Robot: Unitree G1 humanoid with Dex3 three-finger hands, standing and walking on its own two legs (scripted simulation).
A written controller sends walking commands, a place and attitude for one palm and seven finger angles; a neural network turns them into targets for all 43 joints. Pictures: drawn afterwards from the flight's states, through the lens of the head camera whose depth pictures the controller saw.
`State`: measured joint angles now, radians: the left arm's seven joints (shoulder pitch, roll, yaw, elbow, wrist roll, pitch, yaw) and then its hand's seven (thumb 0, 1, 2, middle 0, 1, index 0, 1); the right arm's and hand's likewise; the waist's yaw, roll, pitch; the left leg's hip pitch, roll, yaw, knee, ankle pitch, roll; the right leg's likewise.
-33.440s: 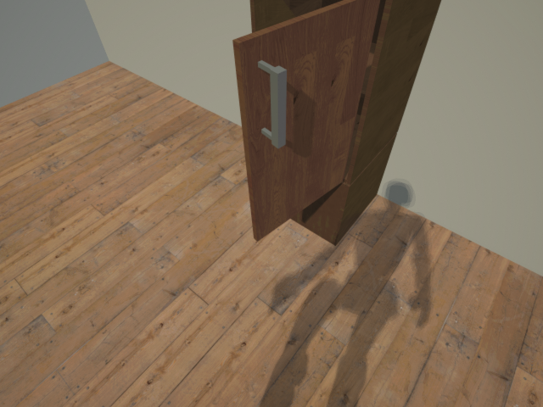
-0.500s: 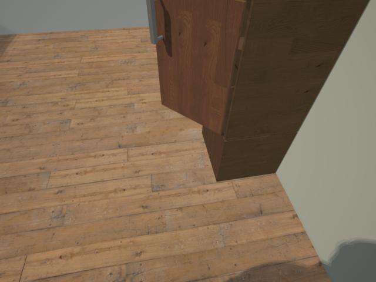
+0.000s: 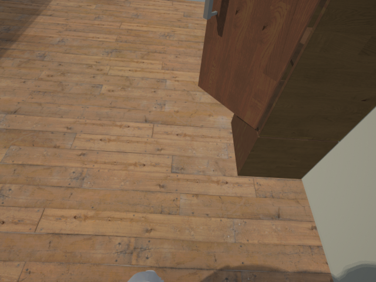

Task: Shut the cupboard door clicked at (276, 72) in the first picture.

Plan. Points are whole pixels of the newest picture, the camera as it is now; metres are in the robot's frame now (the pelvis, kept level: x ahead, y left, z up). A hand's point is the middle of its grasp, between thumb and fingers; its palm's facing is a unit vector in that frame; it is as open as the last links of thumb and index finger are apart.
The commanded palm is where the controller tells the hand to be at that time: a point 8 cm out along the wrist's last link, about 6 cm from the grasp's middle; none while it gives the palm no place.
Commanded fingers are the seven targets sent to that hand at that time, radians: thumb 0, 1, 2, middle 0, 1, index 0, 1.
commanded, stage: walk to a spot facing it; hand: left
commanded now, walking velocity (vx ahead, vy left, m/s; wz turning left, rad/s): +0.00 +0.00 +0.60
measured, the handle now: out of the picture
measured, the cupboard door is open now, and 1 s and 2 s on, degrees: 44 44 44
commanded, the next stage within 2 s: none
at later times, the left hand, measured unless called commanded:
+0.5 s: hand out of the picture +0.02 +0.17 -0.13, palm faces +0.30 -0.90 -0.32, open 7.4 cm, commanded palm none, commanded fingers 0.00 0.90 0.90 -0.20 -0.30 -0.20 -0.30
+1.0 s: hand out of the picture -0.10 +0.19 -0.15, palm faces +0.61 -0.75 -0.24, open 7.4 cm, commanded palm none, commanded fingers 0.00 0.90 0.90 -0.20 -0.30 -0.20 -0.30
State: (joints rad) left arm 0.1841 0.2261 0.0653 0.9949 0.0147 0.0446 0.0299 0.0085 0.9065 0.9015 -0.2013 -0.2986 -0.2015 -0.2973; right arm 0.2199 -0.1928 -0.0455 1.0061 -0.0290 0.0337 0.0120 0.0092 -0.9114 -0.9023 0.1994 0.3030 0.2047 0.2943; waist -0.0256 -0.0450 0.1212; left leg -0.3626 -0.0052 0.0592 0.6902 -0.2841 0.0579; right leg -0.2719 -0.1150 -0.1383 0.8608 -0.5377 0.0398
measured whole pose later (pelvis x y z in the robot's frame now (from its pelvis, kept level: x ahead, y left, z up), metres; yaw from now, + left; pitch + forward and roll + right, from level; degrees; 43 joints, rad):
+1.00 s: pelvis +0.00 -0.02 +0.02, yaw +37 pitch -1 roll +0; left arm 0.26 0.28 0.09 0.94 0.03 0.04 -0.02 0.02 0.91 0.90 -0.20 -0.30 -0.20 -0.30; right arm 0.23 -0.21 -0.04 0.90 -0.03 -0.01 0.01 0.01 -0.91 -0.90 0.20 0.30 0.21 0.29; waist 0.00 -0.05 0.07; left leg -0.19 -0.02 0.02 0.51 -0.29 0.04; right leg -0.48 -0.12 -0.05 1.10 -0.38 0.05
